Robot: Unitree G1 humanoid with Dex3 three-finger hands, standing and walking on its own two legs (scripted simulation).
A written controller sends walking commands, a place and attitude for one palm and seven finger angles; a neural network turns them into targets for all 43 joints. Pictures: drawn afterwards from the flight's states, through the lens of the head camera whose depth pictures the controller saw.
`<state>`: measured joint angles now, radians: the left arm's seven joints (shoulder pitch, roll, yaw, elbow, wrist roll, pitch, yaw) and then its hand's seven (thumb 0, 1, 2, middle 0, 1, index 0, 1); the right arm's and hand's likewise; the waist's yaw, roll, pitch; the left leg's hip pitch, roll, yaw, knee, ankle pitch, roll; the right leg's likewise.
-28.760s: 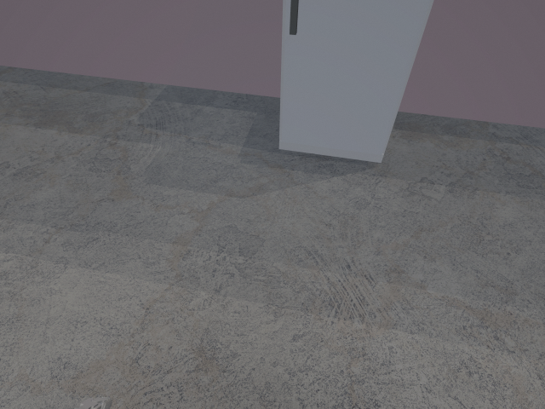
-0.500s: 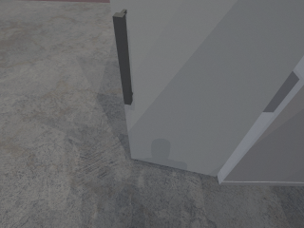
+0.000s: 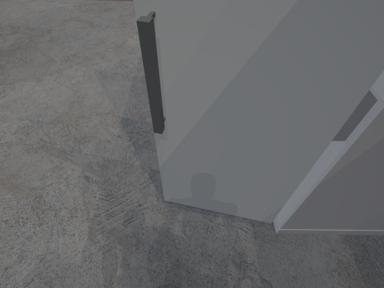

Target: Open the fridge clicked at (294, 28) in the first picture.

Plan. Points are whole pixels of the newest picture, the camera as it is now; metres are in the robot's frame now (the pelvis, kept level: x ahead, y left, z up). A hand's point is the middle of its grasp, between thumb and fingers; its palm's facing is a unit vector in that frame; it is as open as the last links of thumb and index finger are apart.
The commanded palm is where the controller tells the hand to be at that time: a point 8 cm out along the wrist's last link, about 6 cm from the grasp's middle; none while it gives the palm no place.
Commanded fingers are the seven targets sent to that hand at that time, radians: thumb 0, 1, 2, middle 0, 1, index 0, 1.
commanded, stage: stand and wait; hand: left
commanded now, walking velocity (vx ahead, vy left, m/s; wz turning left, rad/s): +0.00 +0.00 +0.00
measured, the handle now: (156, 81) +0.60 +0.13 +0.10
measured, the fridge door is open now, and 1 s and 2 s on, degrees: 78 78 78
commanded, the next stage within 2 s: none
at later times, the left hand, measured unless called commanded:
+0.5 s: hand out of the picture +0.02 +0.18 -0.17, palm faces +0.01 -0.98 -0.21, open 7.3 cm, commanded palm none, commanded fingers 0.00 0.90 0.90 -0.20 -0.30 -0.20 -0.30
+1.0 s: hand out of the picture +0.03 +0.18 -0.17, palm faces +0.00 -0.97 -0.23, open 7.3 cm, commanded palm none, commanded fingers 0.00 0.90 0.90 -0.20 -0.30 -0.20 -0.30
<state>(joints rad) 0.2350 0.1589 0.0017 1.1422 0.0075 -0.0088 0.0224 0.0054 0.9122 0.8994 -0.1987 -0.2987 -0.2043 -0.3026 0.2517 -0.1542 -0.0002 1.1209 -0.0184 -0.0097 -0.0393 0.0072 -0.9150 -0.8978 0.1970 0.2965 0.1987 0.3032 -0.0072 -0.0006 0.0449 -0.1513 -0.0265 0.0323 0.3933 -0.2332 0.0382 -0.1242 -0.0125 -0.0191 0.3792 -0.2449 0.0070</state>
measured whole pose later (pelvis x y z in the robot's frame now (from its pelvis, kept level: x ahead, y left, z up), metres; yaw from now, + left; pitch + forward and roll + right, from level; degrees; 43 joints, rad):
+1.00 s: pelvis +0.00 -0.01 +0.00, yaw +0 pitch -1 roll +0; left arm 0.18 0.21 0.01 1.14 0.01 -0.01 0.01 0.01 0.91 0.90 -0.20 -0.30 -0.21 -0.30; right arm 0.20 -0.20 -0.01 1.13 -0.02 -0.01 -0.03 0.01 -0.91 -0.90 0.20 0.30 0.20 0.30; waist -0.01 0.00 0.05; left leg -0.13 -0.01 0.02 0.36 -0.21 0.02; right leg -0.10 0.01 -0.03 0.35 -0.23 -0.01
